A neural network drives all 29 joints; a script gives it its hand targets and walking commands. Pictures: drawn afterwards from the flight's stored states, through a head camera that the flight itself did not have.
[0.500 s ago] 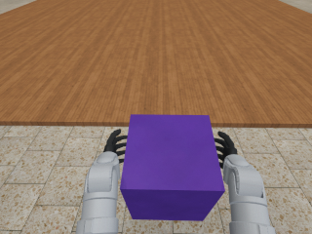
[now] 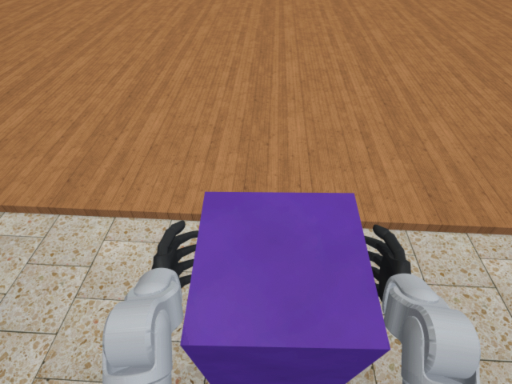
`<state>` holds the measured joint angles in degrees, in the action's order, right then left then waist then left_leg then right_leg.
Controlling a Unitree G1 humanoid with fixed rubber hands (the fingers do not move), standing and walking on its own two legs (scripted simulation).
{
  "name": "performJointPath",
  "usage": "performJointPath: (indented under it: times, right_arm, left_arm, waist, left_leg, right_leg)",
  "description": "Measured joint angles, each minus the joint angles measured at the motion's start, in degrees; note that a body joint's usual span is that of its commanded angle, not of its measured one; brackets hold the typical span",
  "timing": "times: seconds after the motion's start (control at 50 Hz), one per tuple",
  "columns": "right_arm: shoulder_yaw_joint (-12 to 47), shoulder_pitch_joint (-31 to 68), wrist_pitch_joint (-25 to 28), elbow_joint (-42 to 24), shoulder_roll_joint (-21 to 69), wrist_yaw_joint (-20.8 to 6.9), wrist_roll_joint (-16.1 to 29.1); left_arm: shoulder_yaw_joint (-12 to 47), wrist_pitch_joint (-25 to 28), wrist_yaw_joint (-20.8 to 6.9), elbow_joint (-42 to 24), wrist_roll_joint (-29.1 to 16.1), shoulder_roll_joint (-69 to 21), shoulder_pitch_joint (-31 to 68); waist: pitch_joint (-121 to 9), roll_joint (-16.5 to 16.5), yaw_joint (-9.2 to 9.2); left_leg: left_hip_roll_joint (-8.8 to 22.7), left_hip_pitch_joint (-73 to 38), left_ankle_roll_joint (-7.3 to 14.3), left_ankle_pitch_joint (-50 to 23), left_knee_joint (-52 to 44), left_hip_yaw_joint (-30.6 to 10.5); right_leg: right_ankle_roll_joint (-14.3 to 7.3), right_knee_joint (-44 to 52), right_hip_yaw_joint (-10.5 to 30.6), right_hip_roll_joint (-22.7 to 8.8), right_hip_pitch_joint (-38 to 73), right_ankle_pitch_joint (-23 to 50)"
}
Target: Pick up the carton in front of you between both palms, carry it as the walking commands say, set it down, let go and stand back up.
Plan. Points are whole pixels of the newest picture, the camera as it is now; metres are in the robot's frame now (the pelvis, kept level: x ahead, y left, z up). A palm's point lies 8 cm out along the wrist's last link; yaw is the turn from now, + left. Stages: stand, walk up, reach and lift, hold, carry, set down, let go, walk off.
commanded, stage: carry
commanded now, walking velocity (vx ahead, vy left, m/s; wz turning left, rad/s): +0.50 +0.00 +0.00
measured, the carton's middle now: (277, 295) +0.25 +0.01 +0.04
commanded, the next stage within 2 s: none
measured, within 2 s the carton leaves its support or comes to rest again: neither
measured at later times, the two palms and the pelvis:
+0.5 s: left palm (222, 141) +0.57 +0.13 +0.09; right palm (363, 148) +0.57 -0.17 +0.08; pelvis +0.33 -0.02 -0.02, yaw +0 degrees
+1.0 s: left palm (231, 43) +0.98 +0.16 +0.15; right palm (334, 44) +0.97 -0.14 +0.15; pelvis +0.65 +0.01 -0.02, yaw -1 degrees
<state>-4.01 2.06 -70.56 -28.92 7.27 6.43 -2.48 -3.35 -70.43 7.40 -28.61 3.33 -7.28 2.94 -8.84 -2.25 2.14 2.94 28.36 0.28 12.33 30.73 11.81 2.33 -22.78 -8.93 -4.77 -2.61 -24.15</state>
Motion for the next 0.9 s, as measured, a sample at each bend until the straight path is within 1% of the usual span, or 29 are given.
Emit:
performJointPath:
  times: [0.02,0.04,0.06,0.08,0.1,0.12,0.14,0.16,0.2,0.28,0.36,0.4,0.44,0.46,0.48,0.5,0.52,0.54,0.56,0.58,0.6,0.62,0.68,0.76,0.84,0.9]
  right_arm:
    - [0.2,0.5,-0.1,-0.1,0.0,0.0,-0.1]
    - [0.6,1.1,0.0,0.6,0.0,0.0,-0.3]
    - [0.9,1.7,0.0,1.7,0.0,0.1,-0.5]
    - [1.0,2.1,-0.2,2.5,0.0,0.1,-0.6]
    - [1.0,2.0,-0.5,3.0,0.0,0.1,-0.8]
    - [0.8,1.7,-0.8,3.0,0.0,0.2,-0.9]
    - [0.7,1.2,-1.0,2.8,0.0,0.2,-0.9]
    - [0.5,0.7,-1.1,2.4,0.1,0.2,-0.9]
    - [0.3,0.1,-1.0,1.5,0.0,0.2,-0.9]
    - [0.0,0.5,-0.2,0.6,0.0,0.2,-0.4]
    - [0.1,1.5,0.2,0.9,0.0,0.2,0.0]
    - [0.4,1.6,0.0,1.2,0.0,0.2,0.0]
    - [0.5,1.4,-0.3,1.4,0.0,0.2,-0.2]
    - [0.6,1.3,-0.5,1.3,0.0,0.2,-0.4]
    - [0.4,1.4,-0.6,1.2,0.0,0.2,-0.5]
    - [-0.1,1.5,-0.6,1.6,0.0,0.2,-0.6]
    - [-0.6,1.6,-0.6,1.8,0.0,0.2,-0.7]
    - [-1.0,1.8,-0.7,1.9,0.0,0.2,-0.9]
    - [-1.1,1.9,-0.8,1.7,0.0,0.2,-1.0]
    - [-0.9,2.0,-0.9,1.1,0.0,0.2,-1.0]
    - [-0.7,2.2,-0.8,0.5,0.0,0.2,-1.1]
    - [-0.4,2.4,-0.7,-0.2,0.0,0.2,-1.1]
    - [0.2,3.0,-0.2,-2.2,0.1,0.2,-1.1]
    - [0.0,4.8,-0.6,-3.7,0.2,0.2,-1.2]
    - [-2.5,9.5,-2.0,-3.0,0.4,0.8,-0.9]
    - [-4.1,15.1,-3.1,0.4,-1.3,1.6,0.2]
  left_arm:
    - [-0.4,-0.2,0.0,-0.5,-0.1,0.0,0.3]
    - [-1.1,-0.4,0.0,-0.4,-0.3,0.1,0.7]
    - [-1.8,-0.7,0.0,0.0,-0.4,0.1,1.0]
    - [-2.3,-1.1,0.1,0.6,-0.5,0.0,1.3]
    - [-2.4,-1.4,0.1,1.2,-0.5,0.0,1.5]
    - [-2.3,-1.7,0.1,1.7,-0.4,0.0,1.5]
    - [-2.0,-1.9,0.1,2.1,-0.4,0.0,1.5]
    - [-1.6,-1.8,0.1,2.3,-0.4,0.0,1.4]
    - [-0.9,-1.3,-0.1,2.2,-0.1,0.0,1.1]
    - [-0.4,-0.1,-0.2,1.1,0.1,0.0,1.0]
    - [-0.5,0.4,-0.3,-0.1,0.5,0.0,0.4]
    - [-0.6,0.3,-0.3,-0.3,0.6,0.0,-0.1]
    - [-0.7,0.2,-0.3,-0.1,0.5,0.0,-0.4]
    - [-0.7,0.1,-0.3,0.1,0.4,0.0,-0.3]
    - [-0.7,0.2,-0.3,0.6,0.3,0.0,0.0]
    - [-0.5,0.6,-0.3,1.8,0.2,0.0,0.5]
    - [-0.4,0.8,-0.3,3.0,0.2,0.0,1.3]
    - [-0.4,0.9,-0.3,3.7,0.1,0.0,1.9]
    - [-0.4,0.9,-0.3,3.8,0.1,-0.1,2.2]
    - [-0.5,0.9,-0.3,3.3,-0.1,-0.1,2.3]
    - [-0.7,1.0,-0.3,2.5,-0.2,-0.1,2.2]
    - [-0.8,1.1,-0.3,1.5,-0.3,-0.1,2.1]
    - [-1.2,1.3,-0.3,-1.3,-0.7,-0.1,2.2]
    - [-2.0,0.7,-0.2,-2.8,-1.0,-0.2,4.2]
    - [-3.9,-0.4,-0.2,-1.1,-1.1,-0.7,9.7]
    - [-4.9,-1.5,0.6,2.7,-1.5,0.7,15.7]
  waist:
    - [0.1,-0.1,0.05]
    - [0.0,-0.5,-0.31]
    - [0.0,-0.5,-0.84]
    - [0.2,0.0,-1.23]
    - [0.4,0.5,-1.63]
    - [0.6,0.9,-2.08]
    - [0.8,1.3,-2.53]
    - [0.9,1.6,-2.99]
    - [1.2,2.2,-3.87]
    - [1.3,2.7,-4.83]
    - [1.1,2.2,-4.38]
    - [1.0,2.1,-3.95]
    - [1.1,2.5,-3.58]
    - [1.3,2.8,-3.30]
    - [1.6,3.4,-2.86]
    - [2.0,4.6,-2.27]
    - [2.6,4.9,-1.56]
    - [3.4,4.6,-1.14]
    - [4.3,4.3,-0.91]
    - [5.1,3.9,-0.75]
    - [5.7,3.7,-0.62]
    - [6.2,3.5,-0.53]
    - [6.4,2.8,-0.30]
    - [5.0,2.3,-0.61]
    - [4.0,2.7,-0.85]
    - [3.6,2.7,-0.69]
  left_leg:
    - [-0.1,-1.3,1.0,-2.6,-0.8,1.2]
    - [-0.4,-1.3,2.6,-3.8,1.4,2.2]
    - [-0.5,-1.4,3.8,-2.1,3.6,2.7]
    - [-0.4,-2.2,4.5,0.0,4.2,3.0]
    - [-0.4,-3.4,4.8,1.4,3.5,3.2]
    - [-0.5,-5.0,4.7,2.0,2.0,3.3]
    - [-0.6,-6.7,4.1,1.7,-0.1,3.3]
    - [-0.8,-8.6,3.9,1.5,-2.2,3.2]
    - [-1.0,-12.4,3.7,1.3,-6.6,2.8]
    - [-1.1,-19.6,2.7,1.7,-13.4,1.9]
    - [-0.9,-26.3,0.9,4.8,-16.3,1.4]
    - [-0.8,-29.6,-0.2,7.3,-16.7,1.1]
    - [-0.2,-32.5,-1.5,10.7,-15.4,0.5]
    - [0.4,-33.4,-2.1,13.1,-13.1,0.1]
    - [1.5,-33.3,-2.5,16.1,-8.6,-0.4]
    - [3.4,-30.7,-2.4,17.0,-0.7,-1.2]
    - [3.9,-26.4,-1.9,16.1,9.7,-3.4]
    - [3.3,-21.4,-1.5,15.3,20.0,-6.0]
    - [2.5,-16.4,-0.8,14.2,28.5,-7.7]
    - [2.1,-11.9,-0.1,12.5,34.1,-8.5]
    - [2.0,-8.1,0.4,10.3,36.9,-8.7]
    - [2.2,-4.8,0.7,8.2,37.3,-8.6]
    - [2.7,2.1,0.8,4.2,31.6,-7.7]
    - [3.3,6.2,0.1,-1.0,18.5,-6.1]
    - [3.1,6.8,0.5,-5.9,7.9,-4.5]
    - [2.2,5.9,1.8,-8.0,3.8,-3.2]
  right_leg:
    - [0.4,-3.8,0.5,-0.8,0.0,-2.9]
    - [0.3,-10.2,1.1,-2.1,-2.0,-4.3]
    - [-0.1,-18.7,2.7,-2.4,-5.4,-4.3]
    - [-0.6,-27.3,4.3,-1.8,-9.5,-4.0]
    - [-1.3,-34.6,5.0,-1.2,-13.7,-3.2]
    - [-1.9,-39.6,5.1,-0.9,-17.5,-1.6]
    - [-2.4,-42.2,4.9,-0.9,-20.9,0.7]
    - [-2.7,-42.6,4.6,-1.0,-23.7,2.9]
    - [-2.8,-39.2,3.9,-1.2,-27.9,6.8]
    - [-2.2,-26.5,2.7,-1.3,-32.5,13.4]
    - [-2.4,-14.0,0.6,-0.8,-32.8,18.6]
    - [-2.9,-9.9,-1.0,-0.3,-31.8,20.6]
    - [-3.6,-6.9,-2.9,0.5,-29.6,20.8]
    - [-3.9,-5.4,-4.1,1.2,-27.7,19.8]
    - [-5.2,-5.1,-5.0,1.9,-26.1,20.8]
    - [-6.7,-8.0,-5.9,2.4,-26.2,19.8]
    - [-7.7,-10.5,-6.3,2.4,-26.3,17.3]
    - [-8.1,-11.1,-6.5,2.2,-25.6,15.1]
    - [-8.2,-10.5,-6.6,2.1,-24.3,13.8]
    - [-7.6,-9.0,-6.7,1.9,-22.8,13.6]
    - [-7.3,-7.1,-6.7,2.0,-21.1,13.7]
    - [-7.2,-5.2,-6.7,2.2,-19.4,13.6]
    - [-6.7,0.1,-6.1,2.4,-14.3,13.3]
    - [-5.6,4.9,-5.1,2.4,-7.6,11.5]
    - [-4.0,5.9,-4.5,2.8,-1.5,7.3]
    - [-2.5,4.4,-3.9,3.0,2.4,2.6]
